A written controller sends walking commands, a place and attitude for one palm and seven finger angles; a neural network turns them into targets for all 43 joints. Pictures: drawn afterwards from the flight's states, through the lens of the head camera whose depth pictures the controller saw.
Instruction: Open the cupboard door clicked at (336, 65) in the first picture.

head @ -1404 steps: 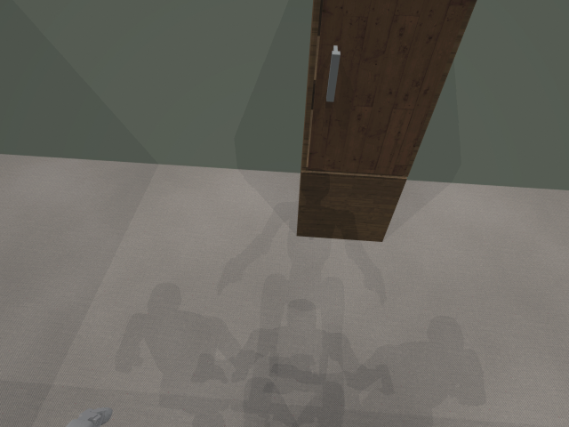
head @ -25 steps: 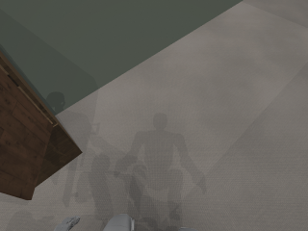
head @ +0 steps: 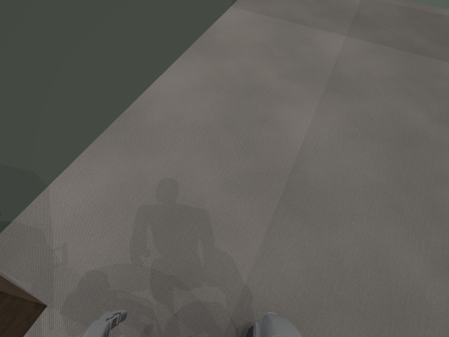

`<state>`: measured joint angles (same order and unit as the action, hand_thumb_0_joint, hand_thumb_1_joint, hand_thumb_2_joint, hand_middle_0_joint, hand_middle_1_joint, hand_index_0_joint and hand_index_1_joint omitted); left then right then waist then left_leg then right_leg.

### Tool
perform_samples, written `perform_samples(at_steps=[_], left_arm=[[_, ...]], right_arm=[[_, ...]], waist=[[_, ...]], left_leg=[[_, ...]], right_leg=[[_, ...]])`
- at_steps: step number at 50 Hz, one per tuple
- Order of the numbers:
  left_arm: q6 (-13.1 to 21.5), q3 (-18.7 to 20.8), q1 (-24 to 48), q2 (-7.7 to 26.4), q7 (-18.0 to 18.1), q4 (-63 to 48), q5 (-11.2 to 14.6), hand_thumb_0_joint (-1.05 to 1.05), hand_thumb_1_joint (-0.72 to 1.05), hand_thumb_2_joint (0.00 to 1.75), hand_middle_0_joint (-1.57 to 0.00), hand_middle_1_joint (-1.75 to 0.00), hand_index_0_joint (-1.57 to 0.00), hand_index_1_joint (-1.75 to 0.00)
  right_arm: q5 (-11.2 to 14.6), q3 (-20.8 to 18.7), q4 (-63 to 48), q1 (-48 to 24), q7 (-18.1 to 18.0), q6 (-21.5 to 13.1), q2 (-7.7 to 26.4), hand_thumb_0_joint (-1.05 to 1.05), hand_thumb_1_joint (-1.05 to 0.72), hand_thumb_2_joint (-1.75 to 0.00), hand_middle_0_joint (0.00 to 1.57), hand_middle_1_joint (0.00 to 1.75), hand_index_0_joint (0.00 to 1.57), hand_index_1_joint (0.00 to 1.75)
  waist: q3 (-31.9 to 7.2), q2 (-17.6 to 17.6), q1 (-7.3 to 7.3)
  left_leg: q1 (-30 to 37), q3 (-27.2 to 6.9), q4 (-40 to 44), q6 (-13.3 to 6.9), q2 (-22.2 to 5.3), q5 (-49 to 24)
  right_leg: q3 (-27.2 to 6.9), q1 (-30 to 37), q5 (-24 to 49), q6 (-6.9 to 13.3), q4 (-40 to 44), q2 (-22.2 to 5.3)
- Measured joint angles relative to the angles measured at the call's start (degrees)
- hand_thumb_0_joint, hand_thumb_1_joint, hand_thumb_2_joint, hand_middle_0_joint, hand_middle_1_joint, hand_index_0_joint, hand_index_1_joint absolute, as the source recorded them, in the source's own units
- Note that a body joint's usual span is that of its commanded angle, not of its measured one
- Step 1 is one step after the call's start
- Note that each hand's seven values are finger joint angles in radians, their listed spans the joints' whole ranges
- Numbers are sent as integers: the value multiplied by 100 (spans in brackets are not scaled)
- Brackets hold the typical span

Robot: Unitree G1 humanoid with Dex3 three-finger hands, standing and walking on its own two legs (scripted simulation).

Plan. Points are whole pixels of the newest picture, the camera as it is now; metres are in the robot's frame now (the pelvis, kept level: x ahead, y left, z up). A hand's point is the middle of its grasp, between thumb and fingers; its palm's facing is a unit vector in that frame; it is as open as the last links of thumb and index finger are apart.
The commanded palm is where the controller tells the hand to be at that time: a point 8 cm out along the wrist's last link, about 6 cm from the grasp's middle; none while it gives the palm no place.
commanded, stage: walk to a spot facing it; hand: left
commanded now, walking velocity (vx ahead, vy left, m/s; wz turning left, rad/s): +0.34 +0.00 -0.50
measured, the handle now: out of the picture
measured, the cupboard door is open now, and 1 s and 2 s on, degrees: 50 50 50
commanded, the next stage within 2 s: turn to face it in 0.98 s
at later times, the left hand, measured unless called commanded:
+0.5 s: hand (151, 277) +0.26 +0.17 -0.19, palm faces -0.11 -0.98 -0.18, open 7.3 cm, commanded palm none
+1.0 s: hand (227, 153) +0.60 +0.00 -0.16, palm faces -0.36 -0.91 -0.22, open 7.3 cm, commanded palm none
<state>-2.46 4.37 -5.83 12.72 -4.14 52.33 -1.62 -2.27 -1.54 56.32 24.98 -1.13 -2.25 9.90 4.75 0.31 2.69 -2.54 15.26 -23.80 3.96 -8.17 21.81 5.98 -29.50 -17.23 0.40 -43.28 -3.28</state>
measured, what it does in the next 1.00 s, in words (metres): walks ahead, turning right: right foot, then left foot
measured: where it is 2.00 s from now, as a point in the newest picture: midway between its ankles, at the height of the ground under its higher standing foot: (274, 226)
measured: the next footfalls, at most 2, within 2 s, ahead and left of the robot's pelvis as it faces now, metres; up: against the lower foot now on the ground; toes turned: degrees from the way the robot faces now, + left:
right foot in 0.06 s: +0.12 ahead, -0.12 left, +0.00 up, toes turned -8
left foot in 0.44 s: +0.35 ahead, +0.08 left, +0.00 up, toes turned -4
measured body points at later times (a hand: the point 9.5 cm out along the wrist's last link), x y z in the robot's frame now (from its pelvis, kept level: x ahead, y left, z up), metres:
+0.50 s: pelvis +0.23 -0.02 -0.01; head +0.27 -0.01 +0.44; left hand +0.26 +0.22 -0.17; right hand +0.32 -0.28 -0.13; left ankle +0.31 +0.08 -0.74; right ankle +0.09 -0.11 -0.70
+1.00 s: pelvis +0.44 -0.14 +0.00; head +0.48 -0.16 +0.45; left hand +0.62 +0.05 -0.14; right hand +0.31 -0.35 -0.16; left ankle +0.43 +0.02 -0.65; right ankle +0.43 -0.22 -0.73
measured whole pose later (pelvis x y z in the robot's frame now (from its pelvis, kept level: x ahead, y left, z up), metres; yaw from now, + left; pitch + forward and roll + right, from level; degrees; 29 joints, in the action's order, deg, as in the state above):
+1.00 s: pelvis +0.44 -0.14 +0.00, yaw -22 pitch +0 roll +1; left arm 3.0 3.4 -8.7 11.0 -0.5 56.0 -0.7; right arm -1.1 -3.0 62.3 19.4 -0.3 0.1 11.0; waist 4.9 0.0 2.2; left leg -24.0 4.7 -65.9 2.8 -7.6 22.9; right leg 6.5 -17.2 -15.1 3.8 -31.9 0.0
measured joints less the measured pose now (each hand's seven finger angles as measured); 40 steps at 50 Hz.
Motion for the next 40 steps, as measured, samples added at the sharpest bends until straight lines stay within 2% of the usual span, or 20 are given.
perform_samples(at_steps=[2, 3, 5, 6, 8, 11, 14, 17, 21, 22, 23, 25, 27, 29, 31, 34, 37, 40], left_arm=[[92, -29, 105, 5, -10, -48, 1, 1, 91, 90, -20, -30, -20, -30], [197, -34, 139, 43, 1, -99, -1, 1, 91, 90, -20, -30, -20, -30], [368, -22, 182, 25, 103, -132, 74, 1, 91, 90, -20, -30, -20, -30], [394, -32, 149, 1, 156, -128, 98, 1, 91, 90, -20, -30, -20, -30], [377, -55, 9, -59, 255, -67, 98, 1, 91, 90, -20, -30, -20, -30], [361, -79, -277, -145, 311, 116, 56, 1, 91, 90, -20, -30, -20, -30], [399, -35, -550, -163, 328, 308, 48, 0, 92, 90, -20, -30, -21, -30], [442, -34, -787, -151, 290, 460, 48, 0, 92, 90, -21, -30, -21, -30], [466, -26, -1087, -131, 294, 614, 75, 1, 92, 90, -21, -30, -21, -30], [462, -18, -1190, -132, 300, 641, 86, 1, 92, 90, -21, -30, -21, -30], [444, -6, -1272, -138, 302, 675, 104, 1, 91, 90, -21, -30, -21, -30], [374, 6, -1266, -76, 304, 787, 98, 1, 91, 90, -20, -30, -21, -30], [321, 26, -1166, -29, 285, 844, 57, 1, 91, 90, -20, -30, -20, -30], [282, 45, -1001, -9, 237, 785, 20, 1, 91, 90, -20, -30, -20, -30], [249, 47, -842, -28, 202, 653, 8, 1, 91, 90, -20, -30, -20, -30], [223, 24, -638, -112, 155, 471, -11, 1, 91, 90, -20, -30, -20, -30], [203, -5, -399, -160, 122, 363, -13, 1, 91, 90, -20, -30, -20, -30], [203, -17, -158, -146, 97, 308, -15, 1, 91, 90, -20, -30, -20, -30]], right_arm=[[23, -17, 79, 156, 21, 42, 50, 0, -91, -90, 20, 30, 20, 30], [70, -16, 137, 220, 48, 81, 40, 0, -91, -90, 20, 30, 20, 30], [147, -35, 289, 28, 80, 249, 82, 0, -91, -90, 20, 30, 20, 30], [158, -63, 330, -119, 83, 308, 110, 1, -91, -90, 20, 30, 20, 30], [137, -129, 305, -432, 78, 348, 157, 1, -91, -90, 20, 30, 20, 30], [94, -182, 78, -865, 89, 309, 168, 1, -91, -90, 20, 30, 20, 30], [86, -199, -158, -1177, 123, 214, 130, 1, -91, -90, 19, 30, 19, 30], [91, -193, -288, -1434, 153, 140, 96, 1, -91, -90, 19, 30, 19, 30], [102, -144, -358, -1719, 167, 26, 69, 0, -91, -90, 19, 30, 19, 30], [92, -116, -391, -1754, 165, -36, 82, 0, -91, -90, 19, 30, 20, 30], [54, -96, -425, -1793, 153, -120, 99, 0, -91, -90, 20, 30, 20, 30], [2, -48, -455, -1835, 110, -206, 24, 0, -91, -90, 20, 30, 20, 30], [-2, -13, -463, -1701, 83, -236, -56, 0, -91, -90, 20, 30, 20, 30], [5, 7, -369, -1499, 46, -259, -130, 0, -91, -90, 20, 30, 20, 30], [46, -24, -221, -1271, -5, -268, -168, 0, -92, -90, 20, 30, 20, 30], [60, -101, -19, -952, -17, -227, -33, -1, -94, -90, 20, 30, 20, 30], [38, -121, 156, -637, 26, -148, 81, -1, -94, -90, 20, 30, 20, 30], [13, -122, 310, -327, 48, -67, 142, 0, -93, -90, 20, 30, 20, 30]], waist=[[55, -75, 53], [64, -19, 41], [213, -23, -1], [256, -40, -1], [260, -62, -2], [146, -25, -6], [3, 22, -75], [-83, 47, -212], [-111, 100, -404], [-137, 99, -445], [-162, 68, -458], [-120, 184, -452], [-144, 247, -432], [-154, 265, -438], [-170, 247, -460], [-199, 150, -416], [-169, 67, -292], [-115, 16, -137]], left_leg=[[6, 75, -499, 111, -182, 358], [-206, 58, -1156, 68, -266, 530], [-962, -562, -3073, -36, -231, 849], [-1357, -835, -3819, -70, -158, 737], [-1993, -1091, -4404, -80, -86, 351], [-2604, -1179, -3964, -44, -49, -132], [-2883, -1226, -3221, -32, 25, -500], [-2858, -1218, -2398, -35, 134, -685], [-2405, -1088, -1202, -116, 366, -895], [-2191, -1048, -850, -175, 414, -987], [-2125, -1016, -816, -327, 393, -1354], [-2043, -831, -1219, -499, 401, -1018], [-1789, -702, -1154, -524, 419, -674], [-1461, -609, -803, -447, 439, -677], [-1124, -508, -396, -439, 446, -722], [-661, -346, 81, -398, 420, -717], [-285, -203, 283, -289, 366, -561], [26, -70, 231, -119, 272, -251]], right_leg=[[134, 380, -3, 167, 557, 126], [109, 508, 229, 280, 729, 130], [70, 510, 177, 349, 365, 209], [52, 611, 69, 355, 369, 264], [-16, 899, 29, 345, 684, 379], [-180, 1314, 200, 337, 1329, 498], [-340, 1691, 237, 345, 1799, 570], [-477, 2049, 105, 302, 2021, 609], [-639, 2469, -348, 184, 1900, 590], [-702, 2474, -556, 155, 1656, 591], [-699, 2301, -773, 157, 1102, 609], [-729, 1650, -1075, 197, -737, 557], [-622, 948, -785, 186, -2172, 441], [-509, 376, -326, 120, -2738, 250], [-456, -44, -17, 49, -2616, 72], [-360, -360, 364, -10, -1745, -138], [-221, -341, 543, -10, -621, -230], [-85, -120, 572, 52, 157, -176]])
